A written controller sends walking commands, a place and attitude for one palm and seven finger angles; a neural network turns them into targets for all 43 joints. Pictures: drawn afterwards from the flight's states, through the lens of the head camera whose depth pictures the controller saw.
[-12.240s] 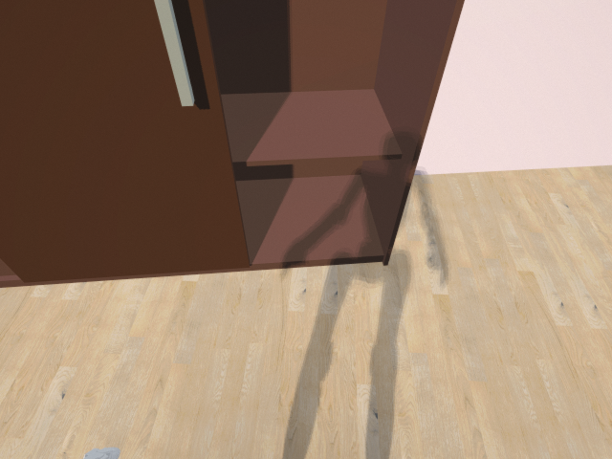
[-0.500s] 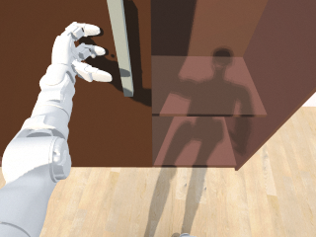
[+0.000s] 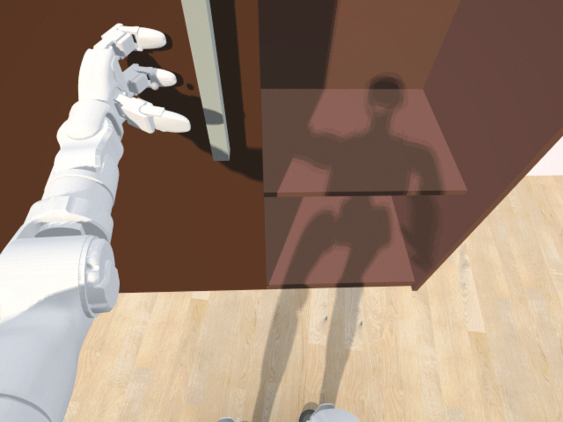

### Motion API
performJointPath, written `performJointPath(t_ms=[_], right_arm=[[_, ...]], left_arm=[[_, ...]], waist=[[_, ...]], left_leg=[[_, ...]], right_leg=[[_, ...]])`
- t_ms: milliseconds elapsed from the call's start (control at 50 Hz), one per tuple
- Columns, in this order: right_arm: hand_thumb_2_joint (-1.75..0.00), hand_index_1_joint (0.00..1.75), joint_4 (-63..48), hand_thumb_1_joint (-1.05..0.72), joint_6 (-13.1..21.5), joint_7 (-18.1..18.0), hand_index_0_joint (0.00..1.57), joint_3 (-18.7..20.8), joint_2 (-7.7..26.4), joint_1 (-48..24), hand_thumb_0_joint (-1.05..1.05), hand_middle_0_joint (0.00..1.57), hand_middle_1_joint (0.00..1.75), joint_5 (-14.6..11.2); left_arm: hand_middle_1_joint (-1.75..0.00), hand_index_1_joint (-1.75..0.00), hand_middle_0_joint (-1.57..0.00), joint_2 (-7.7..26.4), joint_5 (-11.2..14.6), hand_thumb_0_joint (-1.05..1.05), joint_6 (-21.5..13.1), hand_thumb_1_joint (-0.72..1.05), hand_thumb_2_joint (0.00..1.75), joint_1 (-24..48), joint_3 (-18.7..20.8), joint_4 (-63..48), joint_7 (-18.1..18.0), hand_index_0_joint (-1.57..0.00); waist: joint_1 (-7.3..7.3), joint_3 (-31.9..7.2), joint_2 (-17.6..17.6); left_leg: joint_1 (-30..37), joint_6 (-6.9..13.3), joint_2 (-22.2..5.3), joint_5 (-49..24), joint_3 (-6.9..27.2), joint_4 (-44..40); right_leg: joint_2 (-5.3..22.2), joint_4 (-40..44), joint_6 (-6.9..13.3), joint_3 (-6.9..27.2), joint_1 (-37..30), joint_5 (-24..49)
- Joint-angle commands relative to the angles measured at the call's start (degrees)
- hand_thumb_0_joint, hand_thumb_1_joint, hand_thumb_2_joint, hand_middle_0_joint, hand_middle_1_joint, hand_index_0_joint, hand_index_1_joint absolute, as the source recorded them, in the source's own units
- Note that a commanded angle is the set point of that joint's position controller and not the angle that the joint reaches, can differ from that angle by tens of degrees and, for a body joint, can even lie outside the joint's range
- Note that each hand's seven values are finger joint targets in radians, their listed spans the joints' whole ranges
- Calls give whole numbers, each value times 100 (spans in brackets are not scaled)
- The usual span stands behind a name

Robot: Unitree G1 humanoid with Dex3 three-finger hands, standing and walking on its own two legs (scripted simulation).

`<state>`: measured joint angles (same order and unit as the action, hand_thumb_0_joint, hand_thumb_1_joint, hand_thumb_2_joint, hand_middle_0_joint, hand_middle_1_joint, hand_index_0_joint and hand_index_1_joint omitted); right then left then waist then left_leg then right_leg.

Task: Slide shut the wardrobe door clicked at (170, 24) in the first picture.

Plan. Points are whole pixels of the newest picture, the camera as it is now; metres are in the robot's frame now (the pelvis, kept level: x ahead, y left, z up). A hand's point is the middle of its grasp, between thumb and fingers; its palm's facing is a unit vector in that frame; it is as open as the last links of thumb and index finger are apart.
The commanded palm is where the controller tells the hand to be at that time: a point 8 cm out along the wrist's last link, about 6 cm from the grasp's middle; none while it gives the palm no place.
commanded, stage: move the hooked fingers beside the handle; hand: left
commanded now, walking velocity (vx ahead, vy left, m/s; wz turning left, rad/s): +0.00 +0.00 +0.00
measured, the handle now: (211, 76) +0.55 +0.07 +0.18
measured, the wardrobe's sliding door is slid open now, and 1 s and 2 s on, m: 0.55 0.55 0.55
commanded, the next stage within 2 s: feel for the door with the fingertips in 1.84 s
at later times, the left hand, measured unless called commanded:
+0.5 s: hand (151, 85) +0.52 +0.14 +0.19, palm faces -0.05 -1.00 -0.02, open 13.2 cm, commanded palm +0.52 +0.20 +0.16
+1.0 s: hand (151, 87) +0.52 +0.14 +0.19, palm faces -0.06 -1.00 +0.00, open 13.5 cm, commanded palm +0.50 +0.20 +0.16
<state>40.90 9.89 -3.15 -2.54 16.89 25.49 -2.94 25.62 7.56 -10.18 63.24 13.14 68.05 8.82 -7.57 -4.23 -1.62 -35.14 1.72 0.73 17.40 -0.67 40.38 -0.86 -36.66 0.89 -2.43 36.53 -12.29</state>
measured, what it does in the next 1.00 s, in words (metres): stands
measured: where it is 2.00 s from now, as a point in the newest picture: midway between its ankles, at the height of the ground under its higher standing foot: outside the picture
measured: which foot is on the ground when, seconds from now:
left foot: down 0.00-1.00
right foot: down 0.00-1.00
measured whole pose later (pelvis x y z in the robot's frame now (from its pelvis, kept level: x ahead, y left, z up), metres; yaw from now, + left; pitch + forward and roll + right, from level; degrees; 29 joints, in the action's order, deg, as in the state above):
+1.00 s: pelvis +0.01 +0.00 +0.00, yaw -1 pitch +11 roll -1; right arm 39.3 6.7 -1.1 -1.9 16.2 26.9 -1.6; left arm 25.7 5.5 -13.1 60.4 18.5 68.6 11.6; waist -8.2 -4.3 -1.9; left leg -33.2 2.2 0.3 18.1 -1.7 40.2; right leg -1.3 -36.3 0.8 -1.4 34.8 -12.5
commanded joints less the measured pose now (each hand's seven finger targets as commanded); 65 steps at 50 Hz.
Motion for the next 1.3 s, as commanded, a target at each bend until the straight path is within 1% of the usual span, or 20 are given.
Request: performJointPath(t_ms=[0,80,120,380,420,460,580,620,660,720,760,880,940,1000,1020,1060,1140,1160,1220,1280], right_arm=[[-90,30,-324,-90,215,-47,20,328,973,660,0,20,30,-28],[-90,30,-325,-90,178,-40,20,332,965,662,0,20,30,-29],[-90,30,-321,-90,178,-26,20,337,952,659,0,20,30,-18],[-90,30,-423,-90,6,44,20,352,955,679,0,20,30,19],[-90,30,-432,-90,-13,48,20,353,954,684,0,20,30,20],[-90,30,-464,-90,-40,65,20,342,946,715,0,20,30,36],[-90,30,-500,-90,-86,103,20,369,944,726,0,20,30,69],[-90,30,-519,-90,-86,119,20,367,938,698,0,20,30,65],[-90,30,-559,-90,-109,127,20,358,930,729,0,20,30,86],[-90,30,-567,-90,-108,137,20,377,926,700,0,20,30,85],[-90,30,-591,-90,-127,139,20,367,929,703,0,20,30,91],[-90,30,-598,-90,-109,167,20,390,887,658,0,20,30,102],[-90,30,-599,-90,-133,158,20,401,895,686,0,20,30,102],[-90,30,-620,-90,-133,168,20,405,840,603,0,20,30,90],[-90,30,-612,-90,-123,178,20,405,839,611,0,20,30,106],[-90,30,-616,-90,-164,165,20,406,872,615,0,20,30,93],[-90,30,-694,-90,-199,169,20,409,792,528,0,20,30,80],[-90,30,-696,-90,-218,164,20,403,809,494,0,20,30,68],[-90,30,-717,-90,-229,163,20,414,773,420,0,20,30,50],[-90,30,-748,-90,-275,156,20,423,773,399,0,20,30,47]], left_arm=[[-120,-120,-30,645,-108,0,200,-50,30,2417,-29,-427,-186,-30],[-120,-120,-30,799,-138,0,204,-50,30,2436,59,-362,-178,-30],[-120,-120,-30,615,-140,0,200,-50,30,2463,-34,-395,-170,-30],[-120,-120,-30,1290,-195,0,66,-50,30,2572,435,-231,-118,-30],[-120,-120,-30,1241,-219,0,35,-50,30,2657,386,-252,-107,-30],[-120,-120,-30,1286,-229,0,-19,-50,30,2722,412,-309,-98,-30],[-120,-120,-30,1544,-227,0,-113,-50,30,2693,645,-294,-62,-30],[-120,-120,-30,1430,-207,0,-138,-50,30,2669,573,-329,-30,-30],[-120,-120,-30,1631,-225,0,-216,-50,30,2724,732,-455,-24,-30],[-120,-120,-30,1490,-207,0,-261,-50,30,2617,659,-469,2,-30],[-120,-120,-30,1580,-208,0,-302,-50,30,2550,747,-547,1,-30],[-120,-120,-30,1289,-165,0,-361,-50,30,2342,645,-733,-4,-30],[-120,-120,-30,1462,-157,0,-369,-50,30,2115,800,-713,-6,-30],[-120,-120,-30,1164,-157,0,-397,-50,30,2054,614,-937,29,-30],[-120,-120,-30,1083,-112,0,-393,-50,30,2017,612,-969,20,-30],[-120,-120,-30,1347,-110,0,-378,-50,30,1820,830,-914,9,-30],[-120,-120,-30,1033,-68,0,-385,-50,30,1611,615,-1145,82,-30],[-120,-120,-30,1237,-84,0,-372,-50,30,1525,775,-1126,91,-30],[-120,-120,-30,946,-28,0,-316,-50,30,1404,597,-1222,124,-30],[-120,-120,-30,1132,-5,0,-290,-50,30,1225,775,-1313,136,-30]], waist=[[-490,-885,270],[-472,-868,380],[-495,-806,223],[-416,-989,385],[-463,-961,392],[-439,-988,198],[-373,-1177,317],[-377,-1129,344],[-305,-1281,145],[-326,-1194,304],[-258,-1222,174],[-205,-1241,213],[-112,-1207,326],[-111,-1243,58],[-111,-1267,191],[-44,-1252,356],[-2,-1240,199],[54,-1196,199],[32,-1200,276],[115,-1370,325]], left_leg=[[362,-3,-224,1434,243,-959],[270,5,-205,1328,230,-903],[338,-7,-206,1377,217,-912],[81,25,-127,1158,188,-765],[79,19,-135,1223,187,-777],[148,20,-134,1161,228,-798],[81,31,-116,1106,193,-743],[84,32,-115,1159,174,-743],[167,29,-120,1036,192,-766],[206,30,-140,1103,208,-811],[284,24,-153,1055,229,-842],[472,29,-165,989,220,-914],[441,35,-169,835,200,-923],[734,14,-180,661,195,-954],[766,20,-180,568,214,-953],[694,31,-175,397,163,-928],[875,39,-161,42,104,-914],[843,27,-164,79,115,-930],[936,38,-152,-37,61,-920],[973,45,-128,-308,17,-884]], right_leg=[[62,826,-136,357,-414,-1353],[67,839,-129,376,-496,-1338],[67,828,-118,351,-371,-1328],[74,818,-109,410,-706,-1279],[76,817,-120,396,-643,-1333],[50,760,-91,359,-630,-1180],[58,768,-106,396,-820,-1212],[60,805,-108,409,-794,-1281],[37,729,-84,376,-889,-1127],[29,745,-98,351,-829,-1150],[14,712,-79,329,-846,-1070],[-7,738,-79,307,-910,-968],[1,732,-56,290,-1063,-869],[-22,727,-48,263,-978,-669],[-33,724,-46,246,-1029,-590],[-39,736,-46,262,-1197,-492],[-33,724,-21,242,-1298,-162],[-48,725,-24,246,-1289,-188],[-39,768,-39,257,-1336,-46],[-35,732,-40,272,-1569,260]])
